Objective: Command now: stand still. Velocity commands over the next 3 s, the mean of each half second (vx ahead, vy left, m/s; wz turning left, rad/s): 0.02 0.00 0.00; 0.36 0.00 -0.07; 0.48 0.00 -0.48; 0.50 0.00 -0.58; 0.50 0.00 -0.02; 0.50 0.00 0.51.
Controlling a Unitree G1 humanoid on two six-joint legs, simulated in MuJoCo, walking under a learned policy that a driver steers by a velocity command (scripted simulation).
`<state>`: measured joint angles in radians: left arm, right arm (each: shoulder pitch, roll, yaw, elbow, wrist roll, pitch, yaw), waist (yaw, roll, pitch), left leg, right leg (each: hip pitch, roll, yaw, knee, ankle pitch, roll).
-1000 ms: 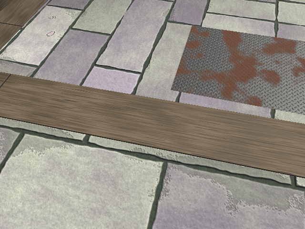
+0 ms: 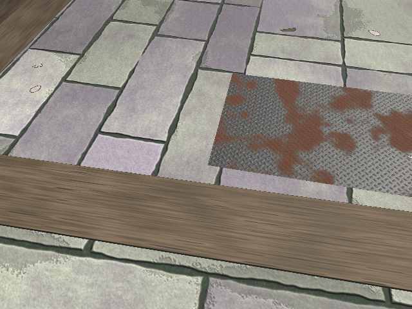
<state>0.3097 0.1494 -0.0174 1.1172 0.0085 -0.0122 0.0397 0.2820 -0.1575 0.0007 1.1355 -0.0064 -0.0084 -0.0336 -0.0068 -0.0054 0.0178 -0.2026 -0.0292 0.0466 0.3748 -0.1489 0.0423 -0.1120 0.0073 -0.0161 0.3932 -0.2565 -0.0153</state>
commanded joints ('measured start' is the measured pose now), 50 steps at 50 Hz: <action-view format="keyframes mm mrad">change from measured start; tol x16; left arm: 1 72 75 10 -2 0 -4 4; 30 224 146 70 20 13 -10 -2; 50 -241 39 59 -207 12 -31 -76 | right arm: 1 56 -77 -11 -2 0 -4 -4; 32 -57 -55 -36 -123 -23 -52 43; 38 474 -202 -100 23 -9 -64 26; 41 187 -121 -70 -73 -16 -69 27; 50 241 -68 -26 -43 -15 -106 6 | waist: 1 1 -3 52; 29 68 -158 209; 35 -66 -77 160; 38 -160 311 44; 41 -21 28 137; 50 -6 81 142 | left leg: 1 50 114 -129 -57 54 11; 21 60 106 -122 -55 -12 9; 25 -96 46 -101 28 -470 51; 31 -363 52 -5 367 -273 36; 35 58 -10 58 96 -155 41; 36 279 19 -19 43 -158 50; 38 414 402 -688 -242 -464 193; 39 315 390 -609 -223 -471 188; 50 161 198 25 -245 411 70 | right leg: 1 -103 -103 98 -89 80 -32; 20 -93 -100 96 -90 89 -34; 28 -52 -235 382 -236 -565 -188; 35 -216 -188 219 -118 -216 -160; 39 -656 -31 19 749 -219 -88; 50 -577 -26 -67 446 185 -58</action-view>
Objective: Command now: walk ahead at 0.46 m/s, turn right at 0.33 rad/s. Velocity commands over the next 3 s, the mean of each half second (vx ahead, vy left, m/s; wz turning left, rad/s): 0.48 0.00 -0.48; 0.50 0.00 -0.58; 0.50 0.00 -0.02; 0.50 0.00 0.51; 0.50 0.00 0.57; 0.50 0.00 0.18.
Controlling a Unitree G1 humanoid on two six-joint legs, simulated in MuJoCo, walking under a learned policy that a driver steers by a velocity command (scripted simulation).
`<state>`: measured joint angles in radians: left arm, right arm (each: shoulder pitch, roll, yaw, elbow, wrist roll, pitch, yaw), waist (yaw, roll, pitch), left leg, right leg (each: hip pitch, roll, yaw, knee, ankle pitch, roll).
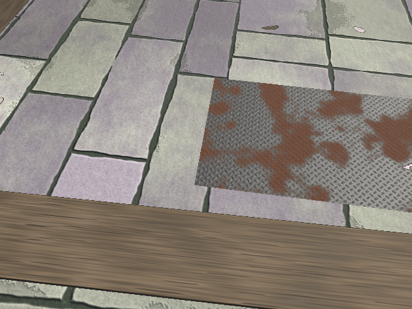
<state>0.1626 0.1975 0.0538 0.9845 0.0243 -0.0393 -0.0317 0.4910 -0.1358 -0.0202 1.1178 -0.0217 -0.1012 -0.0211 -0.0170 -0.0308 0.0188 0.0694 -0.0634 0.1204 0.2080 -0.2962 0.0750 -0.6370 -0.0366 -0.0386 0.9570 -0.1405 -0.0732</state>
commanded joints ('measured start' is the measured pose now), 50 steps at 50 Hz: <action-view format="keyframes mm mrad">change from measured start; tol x32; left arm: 1 -137 -17 -18 -92 -5 -4 -7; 30 379 171 44 -92 -13 -15 51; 50 67 120 24 -307 3 55 -17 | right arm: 1 35 -94 -3 -25 2 -15 -9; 31 -647 -156 -14 -479 -9 54 43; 37 -142 -314 -63 -405 -14 14 3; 50 -164 -210 -49 -342 10 -6 29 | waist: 1 -3 111 148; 11 130 -165 -272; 33 101 -62 25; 38 -45 290 -392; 50 28 122 6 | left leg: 1 -126 231 -24 -82 592 34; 8 -39 296 64 505 1149 9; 11 -718 -14 -118 1361 -231 -21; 31 -815 84 -113 466 246 -99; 36 -230 34 -126 254 184 -11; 39 201 509 -912 117 -125 163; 50 -190 318 -134 -29 442 74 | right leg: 1 -10 27 -74 -195 93 -5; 8 455 153 -132 -365 4 -149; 11 943 -301 824 -644 -142 -432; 18 409 -93 317 -744 272 -239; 35 623 -53 406 -481 665 -91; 37 435 44 320 -42 389 -47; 38 117 206 191 266 -398 -7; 50 -73 -24 109 163 6 22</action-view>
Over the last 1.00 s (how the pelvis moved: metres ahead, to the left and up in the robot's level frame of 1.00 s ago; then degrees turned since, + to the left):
0.19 0.04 0.00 -4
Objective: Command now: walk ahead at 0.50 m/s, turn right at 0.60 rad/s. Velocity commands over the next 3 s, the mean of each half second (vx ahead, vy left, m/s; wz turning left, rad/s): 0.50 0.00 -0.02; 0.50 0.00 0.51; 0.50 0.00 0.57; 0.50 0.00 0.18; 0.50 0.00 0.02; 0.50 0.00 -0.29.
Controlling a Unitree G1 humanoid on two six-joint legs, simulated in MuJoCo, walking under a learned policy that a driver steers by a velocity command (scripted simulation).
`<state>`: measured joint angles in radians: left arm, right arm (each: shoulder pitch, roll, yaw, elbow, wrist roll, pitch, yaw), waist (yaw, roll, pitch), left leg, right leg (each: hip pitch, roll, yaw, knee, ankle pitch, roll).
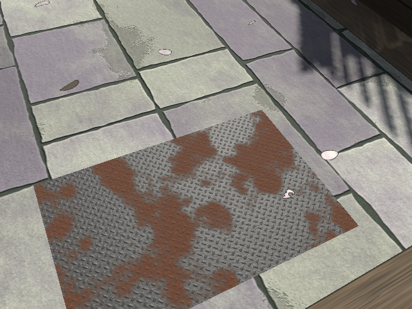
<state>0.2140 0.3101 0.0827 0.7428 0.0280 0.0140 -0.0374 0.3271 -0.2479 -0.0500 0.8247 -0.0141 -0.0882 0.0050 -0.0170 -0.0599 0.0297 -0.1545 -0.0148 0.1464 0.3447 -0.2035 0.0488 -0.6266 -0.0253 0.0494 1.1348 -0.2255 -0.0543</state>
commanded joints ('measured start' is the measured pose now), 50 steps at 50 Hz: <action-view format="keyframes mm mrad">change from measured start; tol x32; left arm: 1 -12 4 -7 -76 -1 0 -14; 50 266 48 -25 98 -53 -86 64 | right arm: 1 9 -100 -19 -46 3 -18 3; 16 203 -114 -16 8 16 42 -6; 42 -457 -41 -30 -125 -21 103 78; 50 227 -317 -109 99 2 74 29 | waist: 1 24 145 1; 16 132 -101 -358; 43 159 60 200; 50 -152 191 -460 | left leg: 1 43 264 -133 -168 355 100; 13 151 228 -55 150 754 93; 16 -472 -7 -172 886 -343 31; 39 -720 88 -162 327 554 20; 47 98 4 -9 71 584 109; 49 796 281 -271 451 1372 268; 50 896 403 -481 398 1282 388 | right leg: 1 -98 -37 15 -59 128 4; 11 103 7 -108 -541 21 -40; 15 1038 -369 410 -709 112 -207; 28 518 -208 -96 -967 165 -112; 43 572 -262 -245 -510 28 -32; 47 494 -218 -275 146 409 -25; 49 -197 -24 -198 920 -682 35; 50 -303 -57 -69 897 -541 53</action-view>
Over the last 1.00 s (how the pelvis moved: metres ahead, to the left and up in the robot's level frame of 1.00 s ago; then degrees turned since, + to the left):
0.56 -0.07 0.00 -34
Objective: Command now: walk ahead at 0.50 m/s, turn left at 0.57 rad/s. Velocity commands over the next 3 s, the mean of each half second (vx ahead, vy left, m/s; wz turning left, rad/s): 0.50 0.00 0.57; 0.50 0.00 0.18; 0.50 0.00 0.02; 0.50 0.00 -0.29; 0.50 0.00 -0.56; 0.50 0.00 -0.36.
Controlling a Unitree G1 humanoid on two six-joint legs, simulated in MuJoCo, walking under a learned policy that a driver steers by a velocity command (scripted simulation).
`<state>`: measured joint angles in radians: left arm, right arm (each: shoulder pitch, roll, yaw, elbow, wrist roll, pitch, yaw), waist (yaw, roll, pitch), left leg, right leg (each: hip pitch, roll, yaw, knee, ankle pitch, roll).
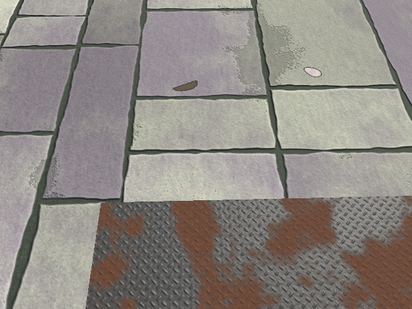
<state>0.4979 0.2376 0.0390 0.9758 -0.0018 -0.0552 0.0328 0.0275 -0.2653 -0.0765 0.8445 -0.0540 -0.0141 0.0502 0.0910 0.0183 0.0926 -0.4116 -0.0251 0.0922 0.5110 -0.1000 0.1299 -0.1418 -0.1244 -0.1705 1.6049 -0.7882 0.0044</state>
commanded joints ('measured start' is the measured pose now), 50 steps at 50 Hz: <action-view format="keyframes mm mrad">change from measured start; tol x32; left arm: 1 -105 118 12 -169 -3 -22 -6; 50 -125 59 35 -59 37 11 -65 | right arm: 1 521 -245 -67 61 35 12 -37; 37 -45 -34 39 -107 18 -13 11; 43 444 -216 -18 27 -21 -59 -36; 50 245 -52 23 42 42 -74 -49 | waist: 1 -267 9 -502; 5 -50 -103 -100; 20 -38 -339 -207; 50 -71 70 -72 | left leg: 1 1069 420 -503 65 743 300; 2 894 408 -593 -115 120 287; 6 52 254 -433 -272 241 217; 15 122 158 -432 -183 -7 100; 21 -362 -16 -199 671 -414 -20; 39 -37 36 -8 61 -100 -60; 43 699 361 -496 -144 -256 94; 50 311 223 -279 -353 73 53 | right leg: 1 -855 19 178 342 141 -7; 17 -14 101 192 -1078 573 10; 20 240 -353 936 -1411 89 -167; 25 24 -120 397 -1419 564 -113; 41 87 -97 121 -1152 1141 -131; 44 -486 149 131 -420 265 -63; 50 -415 16 174 -529 534 -47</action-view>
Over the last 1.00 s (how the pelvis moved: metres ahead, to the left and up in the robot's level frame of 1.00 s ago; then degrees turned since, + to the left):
0.51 0.03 -0.17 19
